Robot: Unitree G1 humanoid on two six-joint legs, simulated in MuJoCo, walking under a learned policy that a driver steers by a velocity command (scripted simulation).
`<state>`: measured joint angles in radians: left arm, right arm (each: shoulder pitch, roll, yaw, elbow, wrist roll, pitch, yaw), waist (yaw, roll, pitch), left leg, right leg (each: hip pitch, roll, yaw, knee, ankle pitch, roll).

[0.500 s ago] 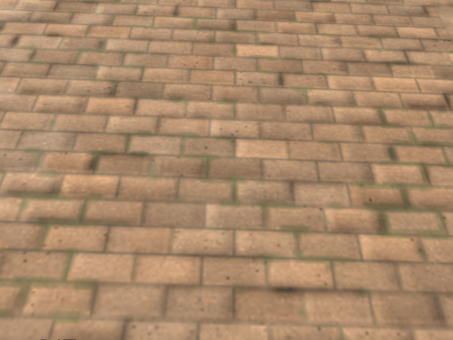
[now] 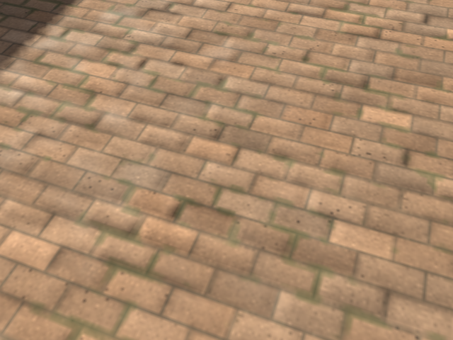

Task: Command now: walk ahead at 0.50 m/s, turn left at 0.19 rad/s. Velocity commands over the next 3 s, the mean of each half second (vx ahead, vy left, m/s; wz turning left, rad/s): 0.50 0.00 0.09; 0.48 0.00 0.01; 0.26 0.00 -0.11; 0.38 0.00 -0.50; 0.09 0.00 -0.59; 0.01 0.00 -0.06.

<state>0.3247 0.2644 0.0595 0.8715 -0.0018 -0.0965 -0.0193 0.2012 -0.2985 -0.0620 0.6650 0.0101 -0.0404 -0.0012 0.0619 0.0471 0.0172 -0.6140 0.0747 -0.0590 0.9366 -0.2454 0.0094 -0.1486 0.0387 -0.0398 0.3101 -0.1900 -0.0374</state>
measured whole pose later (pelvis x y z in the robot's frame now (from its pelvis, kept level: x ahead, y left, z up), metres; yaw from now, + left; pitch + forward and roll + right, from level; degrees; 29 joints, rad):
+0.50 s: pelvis +0.27 +0.06 +0.00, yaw +1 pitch +1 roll +1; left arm 0.14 0.31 0.05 0.82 0.00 -0.07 -0.01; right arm 0.35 -0.27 -0.06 0.78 0.00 -0.08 0.02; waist -0.05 -0.04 0.01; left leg -0.13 -0.06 0.04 0.27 -0.17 0.07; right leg -0.65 -0.12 0.03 0.91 -0.15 0.02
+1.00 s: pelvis +0.55 +0.00 +0.00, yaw +0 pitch +1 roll -1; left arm 0.29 0.26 0.04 0.89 0.01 -0.08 -0.03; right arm 0.19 -0.30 -0.06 0.78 0.00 -0.06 -0.01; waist 0.04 0.04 0.03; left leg -0.61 0.11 -0.04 0.97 -0.24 -0.01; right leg -0.18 0.06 -0.05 0.31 -0.15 -0.07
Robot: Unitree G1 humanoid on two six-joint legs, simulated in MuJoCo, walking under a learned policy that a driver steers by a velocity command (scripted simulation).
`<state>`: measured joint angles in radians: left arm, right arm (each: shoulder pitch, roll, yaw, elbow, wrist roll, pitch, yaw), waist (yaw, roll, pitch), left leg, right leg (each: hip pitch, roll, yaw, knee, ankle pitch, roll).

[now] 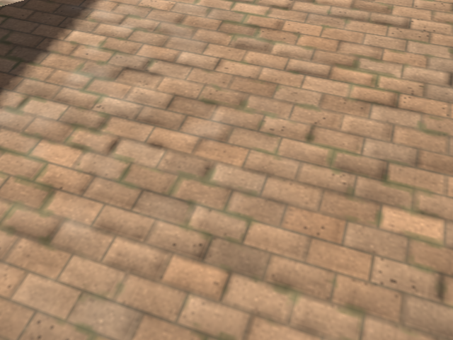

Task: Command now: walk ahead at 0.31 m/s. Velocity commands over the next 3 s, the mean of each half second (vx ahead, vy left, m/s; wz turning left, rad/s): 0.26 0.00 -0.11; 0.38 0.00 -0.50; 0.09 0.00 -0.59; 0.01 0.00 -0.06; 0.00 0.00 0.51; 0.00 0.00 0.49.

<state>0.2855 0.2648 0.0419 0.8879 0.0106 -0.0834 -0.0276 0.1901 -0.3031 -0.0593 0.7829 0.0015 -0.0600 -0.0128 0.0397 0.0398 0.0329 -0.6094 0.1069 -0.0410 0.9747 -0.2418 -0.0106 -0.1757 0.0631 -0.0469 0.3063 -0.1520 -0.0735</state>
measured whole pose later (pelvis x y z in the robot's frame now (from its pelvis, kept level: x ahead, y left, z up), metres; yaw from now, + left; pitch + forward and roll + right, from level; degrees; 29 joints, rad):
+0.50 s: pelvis +0.17 +0.03 +0.00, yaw -5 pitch +2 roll +1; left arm 0.22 0.29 0.06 0.93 -0.01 -0.01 0.01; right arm 0.21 -0.27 -0.07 0.88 0.00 -0.06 -0.02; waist -0.01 -0.01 -0.02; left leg -0.25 0.01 0.09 0.32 -0.10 0.03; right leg -0.50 -0.08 -0.01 0.86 -0.32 -0.02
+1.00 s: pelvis +0.34 -0.06 +0.00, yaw -21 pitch +3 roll +2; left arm 0.44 0.22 0.07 0.91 -0.02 -0.03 0.04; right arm -0.09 -0.26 -0.06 0.79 0.01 -0.08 0.01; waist 0.09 0.04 0.04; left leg -0.59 -0.02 -0.06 0.52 0.02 -0.01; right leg -0.08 0.04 0.14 0.37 -0.32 -0.05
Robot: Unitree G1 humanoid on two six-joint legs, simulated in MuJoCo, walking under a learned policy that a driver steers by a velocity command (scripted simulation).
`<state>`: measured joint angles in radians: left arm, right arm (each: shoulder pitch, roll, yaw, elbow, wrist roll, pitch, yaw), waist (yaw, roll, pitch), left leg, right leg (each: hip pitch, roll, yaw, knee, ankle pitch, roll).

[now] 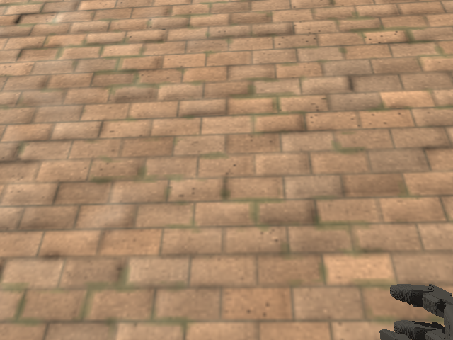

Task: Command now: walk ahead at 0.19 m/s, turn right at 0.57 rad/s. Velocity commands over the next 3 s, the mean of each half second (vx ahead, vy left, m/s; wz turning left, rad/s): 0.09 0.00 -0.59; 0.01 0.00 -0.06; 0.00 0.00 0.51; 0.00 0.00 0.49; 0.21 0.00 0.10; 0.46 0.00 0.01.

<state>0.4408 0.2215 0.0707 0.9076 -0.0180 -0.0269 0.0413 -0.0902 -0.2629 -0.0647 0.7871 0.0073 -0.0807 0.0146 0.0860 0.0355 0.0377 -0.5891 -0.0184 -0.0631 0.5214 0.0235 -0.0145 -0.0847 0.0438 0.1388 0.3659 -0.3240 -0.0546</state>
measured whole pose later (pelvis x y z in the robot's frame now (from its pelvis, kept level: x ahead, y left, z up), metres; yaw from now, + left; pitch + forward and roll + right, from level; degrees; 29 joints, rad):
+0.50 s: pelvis +0.11 -0.01 -0.01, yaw -19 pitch +1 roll +3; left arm 0.16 0.31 0.08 0.66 -0.01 0.06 0.00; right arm 0.08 -0.31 -0.07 0.86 0.01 0.01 -0.02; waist -0.01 0.00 0.08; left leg -0.27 0.07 0.19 0.45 -0.18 -0.02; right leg -0.36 -0.06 -0.01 0.63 -0.25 -0.01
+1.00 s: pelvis +0.14 -0.03 -0.01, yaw -17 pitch +0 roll +0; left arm 0.09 0.27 0.06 0.74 0.02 0.02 0.05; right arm 0.16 -0.30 -0.06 0.88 0.00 0.02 0.00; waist -0.04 -0.02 0.05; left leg -0.27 0.01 -0.02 0.57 -0.31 0.00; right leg -0.32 0.03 -0.01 0.73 -0.43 -0.01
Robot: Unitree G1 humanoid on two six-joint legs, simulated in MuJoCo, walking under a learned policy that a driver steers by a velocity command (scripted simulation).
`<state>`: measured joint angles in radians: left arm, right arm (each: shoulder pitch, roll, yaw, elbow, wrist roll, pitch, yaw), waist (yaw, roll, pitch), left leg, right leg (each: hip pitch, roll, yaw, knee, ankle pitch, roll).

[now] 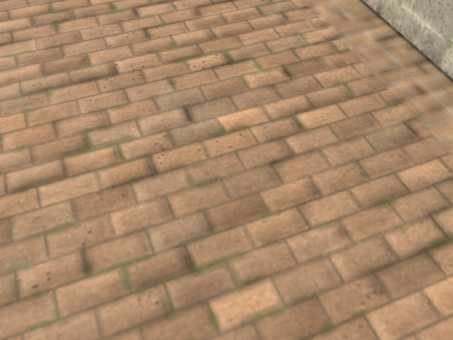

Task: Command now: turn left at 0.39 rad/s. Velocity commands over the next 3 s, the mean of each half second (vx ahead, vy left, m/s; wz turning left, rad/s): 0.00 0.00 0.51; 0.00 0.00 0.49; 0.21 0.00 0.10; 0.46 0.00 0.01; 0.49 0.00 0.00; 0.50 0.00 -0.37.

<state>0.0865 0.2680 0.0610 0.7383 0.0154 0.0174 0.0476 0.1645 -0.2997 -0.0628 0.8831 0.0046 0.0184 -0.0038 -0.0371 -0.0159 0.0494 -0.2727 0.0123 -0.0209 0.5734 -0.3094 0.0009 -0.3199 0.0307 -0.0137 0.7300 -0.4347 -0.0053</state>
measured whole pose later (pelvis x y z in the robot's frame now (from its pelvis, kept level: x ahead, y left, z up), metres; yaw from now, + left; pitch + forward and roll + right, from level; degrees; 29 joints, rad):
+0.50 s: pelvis +0.00 -0.04 +0.01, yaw +18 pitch +1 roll +0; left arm 0.19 0.25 0.06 0.73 0.02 0.00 0.05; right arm 0.13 -0.33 -0.10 0.79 0.02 0.06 -0.01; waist 0.01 0.03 0.07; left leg -0.49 0.04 -0.04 0.97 -0.38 -0.11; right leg -0.18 -0.03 -0.13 0.40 -0.23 -0.03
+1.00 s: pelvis +0.01 +0.02 +0.01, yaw +32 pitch +1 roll -1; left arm 0.15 0.32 0.08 0.73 0.00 0.01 0.03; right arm 0.13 -0.29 -0.05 0.72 0.00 0.02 -0.02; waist -0.01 -0.03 0.05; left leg -0.24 -0.06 -0.07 0.44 -0.22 0.06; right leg -0.47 -0.04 0.04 0.83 -0.33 0.08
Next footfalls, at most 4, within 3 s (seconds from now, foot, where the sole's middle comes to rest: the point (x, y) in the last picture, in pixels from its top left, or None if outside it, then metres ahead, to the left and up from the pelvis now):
0.22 right None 0.06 -0.13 -0.77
0.68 left None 0.00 0.11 -0.77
1.12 right None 0.14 -0.08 -0.77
1.80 right None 0.46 0.15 -0.77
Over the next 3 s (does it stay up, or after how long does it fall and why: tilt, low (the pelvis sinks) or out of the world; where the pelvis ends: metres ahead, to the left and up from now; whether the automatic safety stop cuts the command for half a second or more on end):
stays up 0.82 0.49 0.00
